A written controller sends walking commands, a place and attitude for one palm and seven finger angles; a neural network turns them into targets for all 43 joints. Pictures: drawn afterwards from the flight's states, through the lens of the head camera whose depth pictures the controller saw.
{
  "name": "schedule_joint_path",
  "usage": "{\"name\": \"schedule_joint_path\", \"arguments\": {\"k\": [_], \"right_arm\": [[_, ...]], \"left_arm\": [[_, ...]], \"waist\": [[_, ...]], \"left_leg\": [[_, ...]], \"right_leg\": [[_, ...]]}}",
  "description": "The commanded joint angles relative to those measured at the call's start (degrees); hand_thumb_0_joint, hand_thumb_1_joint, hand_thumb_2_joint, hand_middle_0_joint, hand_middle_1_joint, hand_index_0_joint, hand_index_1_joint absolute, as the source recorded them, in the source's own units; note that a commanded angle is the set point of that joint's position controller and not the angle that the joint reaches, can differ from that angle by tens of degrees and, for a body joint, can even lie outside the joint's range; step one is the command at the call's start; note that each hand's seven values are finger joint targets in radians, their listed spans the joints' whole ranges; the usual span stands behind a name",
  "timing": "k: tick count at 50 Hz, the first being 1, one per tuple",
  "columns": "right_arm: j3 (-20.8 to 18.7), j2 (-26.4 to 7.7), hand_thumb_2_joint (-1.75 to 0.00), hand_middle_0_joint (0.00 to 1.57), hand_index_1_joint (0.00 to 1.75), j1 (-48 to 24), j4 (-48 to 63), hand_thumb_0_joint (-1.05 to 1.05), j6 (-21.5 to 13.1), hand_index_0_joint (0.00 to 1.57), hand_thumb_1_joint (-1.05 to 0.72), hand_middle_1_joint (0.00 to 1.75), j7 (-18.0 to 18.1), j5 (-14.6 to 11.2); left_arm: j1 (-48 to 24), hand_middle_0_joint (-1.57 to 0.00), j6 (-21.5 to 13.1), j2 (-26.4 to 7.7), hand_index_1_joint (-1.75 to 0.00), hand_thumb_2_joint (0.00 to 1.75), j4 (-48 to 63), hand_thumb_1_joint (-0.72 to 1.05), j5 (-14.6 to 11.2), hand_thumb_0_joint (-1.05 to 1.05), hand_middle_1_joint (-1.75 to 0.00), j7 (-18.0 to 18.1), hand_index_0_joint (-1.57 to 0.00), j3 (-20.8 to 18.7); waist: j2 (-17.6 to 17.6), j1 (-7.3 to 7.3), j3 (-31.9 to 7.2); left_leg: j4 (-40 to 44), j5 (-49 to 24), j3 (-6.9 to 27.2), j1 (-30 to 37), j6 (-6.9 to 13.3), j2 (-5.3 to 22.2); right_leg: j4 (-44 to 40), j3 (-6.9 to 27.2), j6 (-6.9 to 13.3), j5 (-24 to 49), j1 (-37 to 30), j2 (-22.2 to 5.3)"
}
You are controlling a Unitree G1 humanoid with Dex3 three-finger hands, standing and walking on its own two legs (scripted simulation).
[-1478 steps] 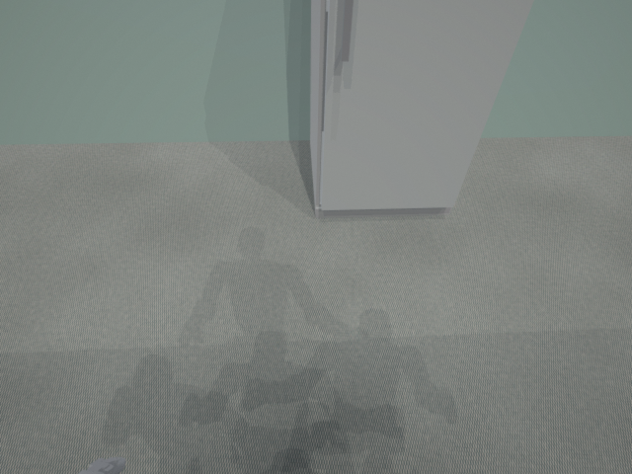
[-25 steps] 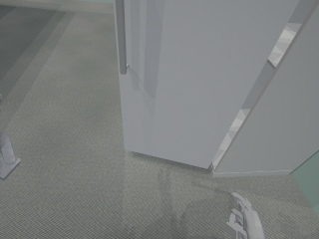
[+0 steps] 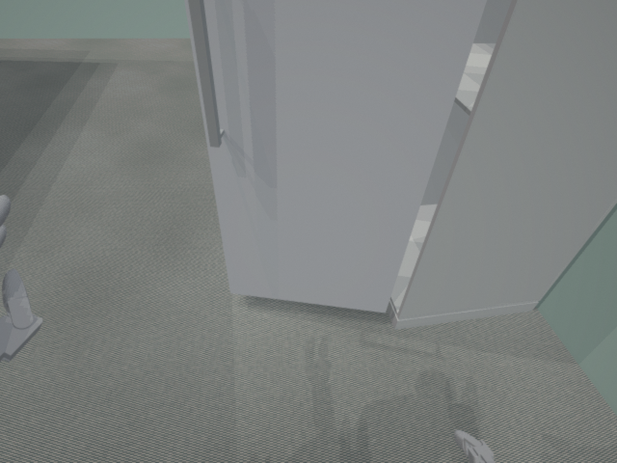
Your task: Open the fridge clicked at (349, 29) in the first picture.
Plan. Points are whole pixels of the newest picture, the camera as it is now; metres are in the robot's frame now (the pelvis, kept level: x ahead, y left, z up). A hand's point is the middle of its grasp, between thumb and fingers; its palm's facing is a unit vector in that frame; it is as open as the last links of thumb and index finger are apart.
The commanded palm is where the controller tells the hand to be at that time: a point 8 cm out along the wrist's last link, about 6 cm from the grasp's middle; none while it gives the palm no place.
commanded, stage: stop stepping back and stand still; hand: left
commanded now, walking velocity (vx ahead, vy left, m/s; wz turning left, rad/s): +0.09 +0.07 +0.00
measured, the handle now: (205, 37) +0.84 +0.23 +0.24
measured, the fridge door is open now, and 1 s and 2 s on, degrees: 73 73 73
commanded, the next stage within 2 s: let the arm hang, fingers relaxed in 0.26 s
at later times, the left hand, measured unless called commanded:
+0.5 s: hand (101, 410) +0.20 +0.27 -0.02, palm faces +0.20 -0.88 -0.43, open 7.4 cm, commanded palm none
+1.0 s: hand out of the picture +0.02 +0.26 -0.16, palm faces -0.01 -0.96 -0.28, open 7.3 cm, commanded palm none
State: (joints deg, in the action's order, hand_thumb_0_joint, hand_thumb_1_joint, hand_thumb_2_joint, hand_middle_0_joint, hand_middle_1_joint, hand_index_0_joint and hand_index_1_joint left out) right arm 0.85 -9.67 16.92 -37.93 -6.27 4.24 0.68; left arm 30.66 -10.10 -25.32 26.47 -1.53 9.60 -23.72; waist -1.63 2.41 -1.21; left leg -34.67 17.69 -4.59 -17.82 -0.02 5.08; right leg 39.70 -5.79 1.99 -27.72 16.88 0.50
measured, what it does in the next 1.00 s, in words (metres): steps on the spot: left foot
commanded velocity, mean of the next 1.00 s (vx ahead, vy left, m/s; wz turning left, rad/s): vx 0.02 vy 0.02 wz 0.00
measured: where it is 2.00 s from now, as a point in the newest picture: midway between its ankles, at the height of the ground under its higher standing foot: outside the picture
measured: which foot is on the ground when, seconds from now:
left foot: down 0.00-0.00, up 0.02-0.24, down 0.26-1.00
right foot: down 0.00-1.00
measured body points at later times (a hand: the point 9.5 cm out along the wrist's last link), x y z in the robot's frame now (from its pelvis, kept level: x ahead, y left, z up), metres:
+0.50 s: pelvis -0.01 +0.01 -0.01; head -0.03 -0.02 +0.44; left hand +0.18 +0.31 +0.01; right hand +0.14 -0.24 -0.13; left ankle +0.03 +0.13 -0.72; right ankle +0.03 -0.08 -0.73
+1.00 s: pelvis +0.02 +0.04 +0.02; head +0.06 +0.04 +0.46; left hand +0.02 +0.31 -0.14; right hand +0.03 -0.21 -0.14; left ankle +0.03 +0.14 -0.73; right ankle +0.03 -0.08 -0.73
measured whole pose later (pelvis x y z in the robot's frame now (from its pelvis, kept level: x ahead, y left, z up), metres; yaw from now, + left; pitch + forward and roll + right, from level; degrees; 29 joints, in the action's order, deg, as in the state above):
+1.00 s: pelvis +0.02 +0.04 +0.02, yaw +1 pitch +0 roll +0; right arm -0.6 -12.0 12.9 -64.8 1.1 1.1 1.2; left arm 11.6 0.3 -15.8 -66.7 0.8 1.0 -0.6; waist -0.2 0.4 5.0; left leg -22.6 11.4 -6.5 -11.2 1.4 1.5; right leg 20.9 -3.6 -0.1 -10.2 10.6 -1.1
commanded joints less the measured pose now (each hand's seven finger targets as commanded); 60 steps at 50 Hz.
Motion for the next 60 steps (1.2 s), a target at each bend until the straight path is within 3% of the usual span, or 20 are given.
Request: {"name": "schedule_joint_path", "arguments": {"k": [1,2,3,7,10,12,13,14,17,18,19,20,22,25,27,29,32,35,45,60], "right_arm": [[-3.5,-9.3,-0.90,0.20,0.30,-10.2,10.5,0.00,-3.5,0.20,-0.90,0.30,0.6,-0.2],[-2.8,-8.4,-0.90,0.20,0.30,-10.3,8.3,0.00,-4.1,0.20,-0.90,0.30,0.1,0.5],[-2.6,-7.5,-0.90,0.20,0.30,-7.9,6.0,0.00,-4.1,0.20,-0.90,0.30,0.0,0.7],[-3.2,-8.5,-0.90,0.20,0.30,-8.9,7.3,0.00,-3.2,0.20,-0.90,0.30,1.1,-0.6],[-2.5,-8.4,-0.90,0.20,0.30,-8.9,7.7,0.00,-3.8,0.20,-0.90,0.30,1.7,-0.1],[-3.1,-10.3,-0.90,0.20,0.30,-9.2,9.0,0.00,-4.3,0.20,-0.90,0.30,2.0,-0.2],[-3.1,-11.2,-0.90,0.20,0.30,-9.6,9.8,0.00,-3.9,0.20,-0.90,0.30,1.7,-0.2],[-2.8,-9.5,-0.90,0.20,0.30,-10.4,9.3,0.00,-3.9,0.20,-0.90,0.30,1.5,-0.2],[-2.9,-9.4,-0.90,0.20,0.30,-10.6,9.9,0.00,-4.3,0.20,-0.90,0.30,0.6,-0.3],[-6.4,-18.6,-0.90,0.20,0.30,-12.5,-2.6,0.00,-3.2,0.20,-0.90,0.30,-4.2,1.2],[-5.3,-12.4,-0.90,0.20,0.30,-8.0,-0.9,0.00,1.1,0.20,-0.90,0.30,-4.6,-0.3],[-4.9,-10.4,-0.90,0.20,0.30,-5.2,-1.2,0.00,2.2,0.20,-0.90,0.30,-4.7,-0.2],[-5.3,-13.5,-0.90,0.20,0.30,-2.9,-2.1,0.00,5.3,0.20,-0.90,0.30,-4.8,0.6],[-4.8,-12.7,-0.90,0.20,0.30,-3.0,-3.9,0.00,7.1,0.20,-0.90,0.30,-4.8,1.3],[-3.7,-12.5,-0.90,0.20,0.30,-3.6,-6.2,0.00,7.2,0.20,-0.90,0.30,-4.7,1.4],[-2.9,-12.9,-0.90,0.20,0.30,-7.4,-8.8,0.00,7.1,0.20,-0.90,0.30,-4.6,1.5],[-2.4,-11.7,-0.90,0.20,0.30,-5.7,-13.2,0.00,6.8,0.20,-0.90,0.30,-3.9,1.0],[-2.4,-9.7,-0.90,0.20,0.30,-3.6,-17.0,0.00,6.2,0.20,-0.90,0.30,-3.3,1.0],[-3.2,-11.7,-0.90,0.20,0.30,-2.0,-23.5,0.00,6.0,0.20,-0.90,0.30,-2.6,0.4],[-3.2,-15.0,-0.90,0.20,0.30,-8.8,-24.4,0.00,5.4,0.20,-0.90,0.30,-3.4,0.5]], "left_arm": [[-10.3,-0.20,-3.8,-14.1,-0.30,0.90,16.5,0.90,-0.6,0.00,-0.30,1.7,-0.20,-10.0],[-14.5,-0.20,-4.6,-13.4,-0.30,0.90,17.4,0.90,-0.2,0.00,-0.30,1.8,-0.20,-10.0],[-10.6,-0.20,-4.0,-10.8,-0.30,0.90,11.2,0.90,-0.6,0.00,-0.30,1.7,-0.20,-9.2],[-8.6,-0.20,-3.5,-7.9,-0.30,0.90,8.6,0.90,-0.9,0.00,-0.30,0.9,-0.20,-5.3],[-9.3,-0.20,-4.0,-8.0,-0.30,0.90,9.9,0.90,-0.5,0.00,-0.30,1.4,-0.20,-5.1],[-9.7,-0.20,-4.4,-7.2,-0.30,0.90,11.9,0.90,-0.6,0.00,-0.30,1.2,-0.20,-4.5],[-10.6,-0.20,-4.8,-7.9,-0.30,0.90,13.7,0.90,-0.2,0.00,-0.30,1.4,-0.20,-5.5],[-10.7,-0.20,-5.0,-9.4,-0.30,0.90,14.4,0.90,0.1,0.00,-0.30,1.2,-0.20,-6.4],[-5.9,-0.20,-4.3,-9.8,-0.30,0.90,13.1,0.90,0.7,0.00,-0.30,0.8,-0.20,-8.1],[-6.3,-0.20,6.2,3.2,-0.30,0.90,-34.0,0.90,5.2,0.00,-0.30,-7.5,-0.20,15.1],[-4.7,-0.20,9.8,3.8,-0.30,0.90,-37.7,0.90,4.0,0.00,-0.30,-8.6,-0.20,15.8],[-9.4,-0.20,9.6,3.8,-0.30,0.90,-39.6,0.90,3.7,0.00,-0.30,-9.1,-0.20,17.5],[-17.5,-0.20,9.8,0.9,-0.30,0.90,-44.0,0.90,3.7,0.00,-0.30,-8.8,-0.20,17.6],[-21.1,-0.20,10.0,0.2,-0.30,0.90,-54.3,0.90,3.6,0.00,-0.30,-8.3,-0.20,19.3],[-22.3,-0.20,10.4,1.1,-0.30,0.90,-60.5,0.90,3.1,0.00,-0.30,-8.5,-0.20,20.7],[-21.5,-0.20,10.5,1.4,-0.30,0.90,-66.9,0.90,3.1,0.00,-0.30,-8.5,-0.20,21.5],[-19.7,-0.20,9.5,1.7,-0.30,0.90,-75.1,0.90,2.7,0.00,-0.30,-8.5,-0.20,22.0],[-18.1,-0.20,8.9,3.8,-0.30,0.90,-80.4,0.90,2.5,0.00,-0.30,-8.3,-0.20,21.7],[-19.5,-0.20,9.0,2.6,-0.30,0.90,-89.1,0.90,2.4,0.00,-0.30,-8.4,-0.20,22.2],[-24.8,-0.20,8.5,-0.5,-0.30,0.90,-89.1,0.90,2.8,0.00,-0.30,-8.3,-0.20,22.1]], "waist": [[-13.5,-2.80,2.4],[-4.2,-2.26,-1.3],[-1.2,-1.57,-0.6],[-5.6,-1.89,2.9],[-2.5,-2.04,0.2],[8.1,-1.84,1.4],[14.8,-2.38,0.7],[16.1,-2.61,0.4],[15.9,-3.17,2.2],[7.0,-1.35,3.4],[-1.6,-1.97,-2.5],[-9.5,-0.52,-4.4],[-14.8,0.45,3.9],[-12.1,0.29,4.8],[-1.5,-0.34,3.3],[5.7,-2.48,3.5],[5.0,-2.40,0.8],[9.7,-2.16,-3.7],[2.4,-1.78,0.9],[1.9,-1.86,0.7]], "left_leg": [[-30.3,9.2,2.2,-24.9,-0.4,-3.1],[-32.9,8.0,3.9,-22.4,-0.9,-2.0],[-28.0,6.5,4.1,-15.5,-0.5,-0.9],[-11.5,5.3,0.6,-2.9,0.3,-1.0],[2.5,6.1,-2.2,7.8,1.7,-3.7],[13.2,13.4,10.7,9.1,5.7,3.7],[19.3,12.2,19.3,7.4,7.8,10.0],[23.1,16.6,22.1,2.8,8.6,11.8],[21.1,19.5,14.1,-8.7,7.1,8.2],[3.3,-3.8,9.1,-7.7,4.3,3.2],[-2.2,-1.8,2.6,-5.5,1.4,0.4],[-5.9,6.1,2.1,-4.8,-0.1,-1.6],[-12.0,8.0,2.4,-4.6,0.5,-2.8],[-4.3,2.5,2.6,-2.1,1.0,-2.6],[6.7,-9.2,7.5,2.6,2.0,0.4],[13.2,0.3,7.9,-2.8,2.1,2.0],[13.8,-1.2,6.1,0.5,1.5,1.1],[13.6,-5.7,4.9,5.0,1.4,1.6],[16.8,-7.4,5.3,7.2,1.9,3.0],[19.7,-13.4,5.3,10.7,1.8,3.6]], "right_leg": [[-30.4,38.7,12.4,0.4,-8.8,-22.3],[-29.1,37.2,12.9,0.7,-7.9,-22.5],[-27.9,28.0,9.5,-8.3,-1.2,-18.7],[-27.3,19.8,7.2,-12.3,7.8,-16.2],[-22.0,15.4,4.7,-12.3,7.8,-12.3],[-9.2,11.1,1.4,-6.9,10.4,-5.8],[1.6,3.9,-1.2,1.1,8.8,-0.5],[7.0,4.0,-2.1,-0.6,6.7,-0.5],[-1.8,3.9,-2.1,4.3,-5.5,-1.2],[-5.9,5.7,-1.0,12.8,1.7,-5.5],[-10.3,10.4,0.1,23.3,0.1,-9.8],[-15.1,14.9,2.4,16.0,3.1,-14.3],[-21.9,15.8,5.9,3.4,10.3,-15.6],[-16.9,14.0,5.9,19.9,5.2,-14.4],[-13.1,9.8,1.2,15.4,4.4,-8.6],[-16.8,8.8,-0.8,5.6,-1.7,-6.1],[-19.9,10.6,0.2,10.2,-5.4,-6.8],[-20.8,9.9,0.9,18.0,-8.7,-7.4],[-22.4,8.2,0.7,19.4,-7.1,-7.1],[-22.1,8.0,-0.6,22.9,-7.7,-7.7]]}}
